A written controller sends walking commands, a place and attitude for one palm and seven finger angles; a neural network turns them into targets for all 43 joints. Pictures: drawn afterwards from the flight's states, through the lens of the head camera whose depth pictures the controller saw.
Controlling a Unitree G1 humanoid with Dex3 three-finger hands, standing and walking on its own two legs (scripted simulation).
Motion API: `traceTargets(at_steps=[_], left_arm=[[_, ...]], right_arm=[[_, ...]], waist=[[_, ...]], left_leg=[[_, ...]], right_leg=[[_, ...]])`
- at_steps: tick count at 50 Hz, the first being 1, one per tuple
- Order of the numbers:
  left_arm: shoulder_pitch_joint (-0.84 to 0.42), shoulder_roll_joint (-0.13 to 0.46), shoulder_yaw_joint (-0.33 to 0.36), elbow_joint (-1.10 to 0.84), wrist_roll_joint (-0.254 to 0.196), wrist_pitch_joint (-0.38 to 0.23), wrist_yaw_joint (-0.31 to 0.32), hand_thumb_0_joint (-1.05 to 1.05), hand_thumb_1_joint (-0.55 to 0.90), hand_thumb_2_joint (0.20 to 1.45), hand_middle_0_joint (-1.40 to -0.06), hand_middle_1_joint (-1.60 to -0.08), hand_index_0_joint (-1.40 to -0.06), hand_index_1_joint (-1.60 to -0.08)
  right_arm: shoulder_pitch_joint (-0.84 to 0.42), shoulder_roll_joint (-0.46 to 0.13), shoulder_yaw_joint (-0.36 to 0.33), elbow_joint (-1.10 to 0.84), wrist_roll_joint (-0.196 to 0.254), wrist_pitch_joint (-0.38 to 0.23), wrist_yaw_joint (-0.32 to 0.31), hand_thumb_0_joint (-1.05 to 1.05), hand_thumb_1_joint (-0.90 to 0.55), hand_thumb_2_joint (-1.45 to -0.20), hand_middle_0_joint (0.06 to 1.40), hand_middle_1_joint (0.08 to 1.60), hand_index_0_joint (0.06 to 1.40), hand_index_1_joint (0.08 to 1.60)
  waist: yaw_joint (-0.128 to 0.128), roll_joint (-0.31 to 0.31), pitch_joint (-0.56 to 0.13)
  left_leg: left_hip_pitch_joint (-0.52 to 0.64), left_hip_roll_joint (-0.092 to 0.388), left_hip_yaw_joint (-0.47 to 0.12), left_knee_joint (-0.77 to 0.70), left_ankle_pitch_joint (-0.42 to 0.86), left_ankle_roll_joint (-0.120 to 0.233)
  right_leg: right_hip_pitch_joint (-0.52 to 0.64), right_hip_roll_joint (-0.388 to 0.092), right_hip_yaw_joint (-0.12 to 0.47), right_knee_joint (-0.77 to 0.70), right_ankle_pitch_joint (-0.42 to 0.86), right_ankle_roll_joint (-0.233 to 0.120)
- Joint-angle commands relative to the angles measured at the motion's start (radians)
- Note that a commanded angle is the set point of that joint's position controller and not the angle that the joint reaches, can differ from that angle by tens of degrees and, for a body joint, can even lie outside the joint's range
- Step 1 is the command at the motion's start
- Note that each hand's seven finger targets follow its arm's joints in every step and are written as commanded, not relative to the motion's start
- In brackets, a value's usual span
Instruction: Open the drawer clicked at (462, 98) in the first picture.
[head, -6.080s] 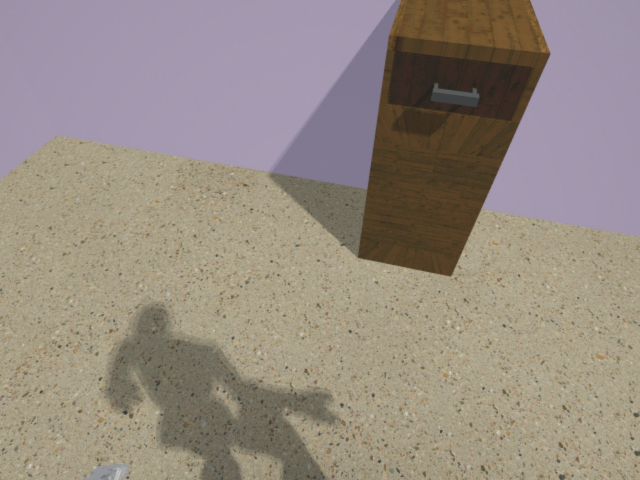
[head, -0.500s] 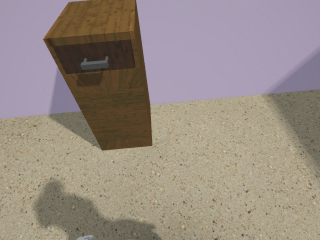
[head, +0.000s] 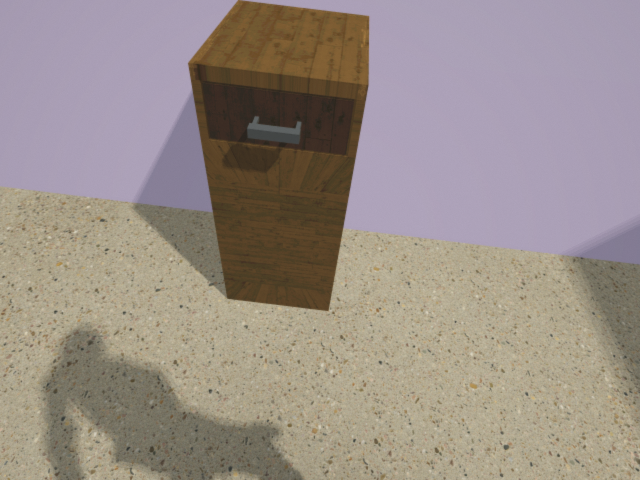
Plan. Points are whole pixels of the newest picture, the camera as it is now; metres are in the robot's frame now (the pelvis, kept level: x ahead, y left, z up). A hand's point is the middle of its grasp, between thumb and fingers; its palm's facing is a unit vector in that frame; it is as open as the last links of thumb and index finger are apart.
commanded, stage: take the last steps up to it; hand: left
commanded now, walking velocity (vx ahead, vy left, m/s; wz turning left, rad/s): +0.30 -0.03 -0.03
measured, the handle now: (275, 128) +0.81 +0.19 +0.00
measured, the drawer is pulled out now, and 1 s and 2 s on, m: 0.00 0.00 0.00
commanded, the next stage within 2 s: come to a stop and stand still in 0.58 s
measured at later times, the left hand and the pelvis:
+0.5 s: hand (248, 373) +0.31 +0.15 -0.17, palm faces -0.09 -0.98 -0.17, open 7.3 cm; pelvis +0.18 -0.02 -0.01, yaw -2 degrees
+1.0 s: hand (243, 379) +0.31 +0.15 -0.18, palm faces +0.04 -0.98 -0.18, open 7.3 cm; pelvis +0.29 -0.02 +0.00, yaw -3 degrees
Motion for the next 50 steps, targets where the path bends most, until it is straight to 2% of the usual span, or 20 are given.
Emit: traceTargets(at_steps=[1,3,5,12,18,21,23,24,25,26,27,28,30,32,39,42,44,46,47,50], left_arm=[[-0.178,0.05,0.014,-0.127,0.001,-0.044,-0.013,0.0,0.9,0.9,-0.2,-0.3,-0.2,-0.3],[-0.113,0.019,0.017,-0.089,0.005,-0.037,-0.017,0.0,0.9,0.9,-0.2,-0.3,-0.2,-0.3],[-0.095,0.015,0.019,-0.081,0.003,-0.029,-0.014,0.0,0.9,0.9,-0.2,-0.3,-0.2,-0.3],[-0.259,0.016,0.023,-0.145,-0.003,-0.022,-0.018,0.0,0.9,0.9,-0.2,-0.3,-0.2,-0.3],[-0.45,-0.001,0.012,-0.214,-0.009,-0.035,-0.025,0.0,0.9,0.9,-0.2,-0.3,-0.2,-0.3],[-0.4,0.009,0.013,-0.205,-0.011,-0.046,-0.02,0.0,0.9,0.9,-0.2,-0.3,-0.2,-0.3],[-0.188,0.041,0.025,-0.141,-0.006,-0.062,-0.014,0.0,0.9,0.9,-0.2,-0.3,-0.2,-0.3],[-0.045,0.098,0.041,-0.096,-0.001,-0.075,-0.007,0.0,0.9,0.9,-0.2,-0.3,-0.2,-0.3],[0.064,0.201,0.067,-0.072,-0.001,-0.087,0.006,0.0,0.9,0.9,-0.2,-0.3,-0.2,-0.3],[0.083,0.239,0.065,-0.07,-0.022,-0.082,0.011,0.0,0.9,0.9,-0.2,-0.3,-0.2,-0.3],[-0.008,0.219,0.06,-0.096,-0.021,-0.081,0.015,0.0,0.9,0.9,-0.2,-0.3,-0.2,-0.3],[-0.107,0.169,0.048,-0.12,-0.022,-0.075,0.018,0.0,0.9,0.9,-0.2,-0.3,-0.2,-0.3],[-0.211,0.079,0.021,-0.137,-0.017,-0.082,0.024,0.0,0.9,0.9,-0.2,-0.3,-0.2,-0.3],[-0.247,0.053,0.011,-0.137,-0.009,-0.087,0.026,0.0,0.9,0.9,-0.2,-0.3,-0.2,-0.3],[-0.229,0.076,0.006,-0.133,-0.008,-0.064,0.027,0.0,0.9,0.9,-0.2,-0.3,-0.2,-0.3],[-0.22,0.089,0.007,-0.123,-0.016,-0.041,0.034,0.0,0.9,0.9,-0.2,-0.3,-0.2,-0.3],[-0.151,0.061,0.008,-0.138,-0.02,-0.023,0.04,0.0,0.9,0.9,-0.2,-0.3,-0.2,-0.3],[-0.128,0.058,0.003,-0.143,-0.023,-0.005,0.041,0.0,0.9,0.9,-0.2,-0.3,-0.2,-0.3],[-0.143,0.078,0.008,-0.152,-0.023,0.005,0.038,0.0,0.9,0.9,-0.2,-0.3,-0.2,-0.3],[-0.151,0.071,0.025,-0.171,-0.016,0.011,0.034,0.0,0.9,0.9,-0.2,-0.3,-0.2,-0.3]], right_arm=[[0.17,-0.144,-0.026,0.027,0.011,-0.017,-0.032,0.0,-0.9,-0.9,0.2,0.3,0.2,0.3],[0.155,-0.098,-0.017,0.027,0.013,-0.037,-0.037,0.0,-0.9,-0.9,0.2,0.3,0.2,0.3],[0.175,-0.087,-0.012,0.04,0.019,-0.048,-0.04,0.0,-0.9,-0.9,0.2,0.3,0.2,0.3],[0.287,-0.068,-0.008,0.098,0.016,-0.058,-0.05,0.0,-0.9,-0.9,0.2,0.3,0.2,0.3],[0.378,-0.068,-0.01,0.141,-0.001,-0.051,-0.053,0.0,-0.9,-0.9,0.2,0.3,0.2,0.3],[0.363,-0.091,-0.016,0.148,-0.002,-0.044,-0.052,0.0,-0.9,-0.9,0.2,0.3,0.2,0.3],[0.322,-0.109,-0.019,0.142,0.011,-0.041,-0.05,0.0,-0.9,-0.9,0.2,0.3,0.2,0.3],[0.31,-0.096,-0.021,0.132,0.02,-0.044,-0.042,0.0,-0.9,-0.9,0.2,0.3,0.2,0.3],[0.356,-0.032,-0.015,0.109,0.034,-0.05,-0.037,0.0,-0.9,-0.9,0.2,0.3,0.2,0.3],[0.322,-0.032,-0.013,0.079,0.04,-0.043,-0.042,0.0,-0.9,-0.9,0.2,0.3,0.2,0.3],[0.262,-0.023,-0.016,0.069,0.031,-0.035,-0.037,0.0,-0.9,-0.9,0.2,0.3,0.2,0.3],[0.226,-0.019,-0.022,0.054,0.026,-0.025,-0.034,0.0,-0.9,-0.9,0.2,0.3,0.2,0.3],[0.223,0.008,-0.016,0.065,0.009,-0.001,-0.028,0.0,-0.9,-0.9,0.2,0.3,0.2,0.3],[0.276,0.026,-0.014,0.079,0.004,0.019,-0.023,0.0,-0.9,-0.9,0.2,0.3,0.2,0.3],[0.141,0.015,0.013,0.041,0.017,0.024,-0.026,0.0,-0.9,-0.9,0.2,0.3,0.2,0.3],[0.126,-0.03,0.003,0.043,0.023,0.021,-0.031,0.0,-0.9,-0.9,0.2,0.3,0.2,0.3],[0.09,-0.117,-0.013,0.014,0.016,0.015,-0.037,0.0,-0.9,-0.9,0.2,0.3,0.2,0.3],[0.041,-0.163,-0.022,-0.004,0.019,0.023,-0.048,0.0,-0.9,-0.9,0.2,0.3,0.2,0.3],[0.034,-0.167,-0.026,-0.011,0.015,0.027,-0.054,0.0,-0.9,-0.9,0.2,0.3,0.2,0.3],[-0.012,-0.191,-0.043,-0.042,0.006,0.04,-0.063,0.0,-0.9,-0.9,0.2,0.3,0.2,0.3]], waist=[[-0.088,0.179,0.167],[-0.055,0.141,0.138],[-0.043,0.138,0.116],[-0.058,0.126,0.168],[-0.116,0.14,0.205],[-0.083,0.146,0.152],[0.015,0.146,0.029],[0.075,0.106,-0.057],[0.086,-0.118,-0.202],[0.067,-0.076,-0.208],[0.06,-0.072,-0.176],[0.017,-0.035,-0.065],[-0.051,0.024,0.027],[-0.1,-0.025,0.027],[-0.07,-0.064,0.004],[-0.081,-0.025,-0.002],[-0.048,0.127,-0.005],[-0.041,0.32,-0.007],[-0.053,0.325,-0.011],[-0.057,0.214,-0.074]], left_leg=[[0.103,0.297,-0.386,-0.454,-0.233,0.1],[0.103,0.225,-0.235,-0.44,0.004,0.071],[0.136,0.21,-0.171,-0.423,0.175,0.075],[0.219,0.233,-0.138,-0.402,0.417,0.121],[0.272,0.242,-0.109,-0.345,0.579,0.123],[0.268,0.235,-0.073,-0.223,0.854,0.107],[0.216,0.187,-0.025,-0.001,0.915,0.062],[0.049,0.154,-0.008,0.203,0.752,0.03],[-0.211,0.014,0.031,0.54,0.126,-0.015],[-0.283,-0.046,-0.064,0.794,-0.299,-0.013],[-0.291,0.01,-0.155,0.823,-0.23,-0.007],[-0.319,0.043,-0.154,0.826,-0.165,-0.008],[-0.256,0.081,-0.151,0.723,-0.062,-0.018],[-0.193,0.085,-0.12,0.597,-0.036,-0.042],[-0.086,0.03,-0.084,0.15,0.028,-0.068],[0.064,0.028,-0.093,-0.092,0.268,-0.063],[0.101,0.171,-0.205,-0.127,0.67,0.01],[0.049,0.275,-0.296,-0.206,0.813,0.108],[0.041,0.301,-0.326,-0.25,0.8,0.147],[0.139,0.309,-0.287,-0.172,0.866,0.186]], right_leg=[[-0.432,-0.037,0.095,0.372,0.092,-0.016],[-0.377,-0.032,0.089,0.379,0.205,0.003],[-0.384,-0.024,0.09,0.382,0.25,0.016],[-0.493,-0.031,0.077,0.284,0.303,0.026],[-0.435,0.002,0.026,0.03,0.262,-0.02],[-0.249,0.074,-0.031,-0.079,0.202,-0.058],[0.035,0.12,-0.061,-0.188,0.31,-0.076],[0.288,0.044,0.025,-0.203,0.401,-0.109],[0.539,-0.25,0.399,-0.244,0.644,-0.229],[0.487,-0.393,0.556,-0.348,0.831,-0.318],[0.344,-0.348,0.508,-0.391,0.69,-0.296],[0.211,-0.317,0.456,-0.434,0.515,-0.274],[-0.016,-0.234,0.282,-0.493,0.421,-0.203],[-0.107,-0.184,0.168,-0.516,0.408,-0.17],[-0.022,-0.124,0.117,-0.438,0.65,-0.173],[-0.034,-0.091,0.101,-0.313,0.605,-0.116],[-0.059,-0.005,0.078,-0.228,0.407,-0.041],[-0.041,0.054,0.033,-0.07,0.088,-0.005],[-0.075,0.066,0.065,0.07,-0.076,-0.004],[-0.204,0.074,0.139,0.3,-0.116,-0.004]])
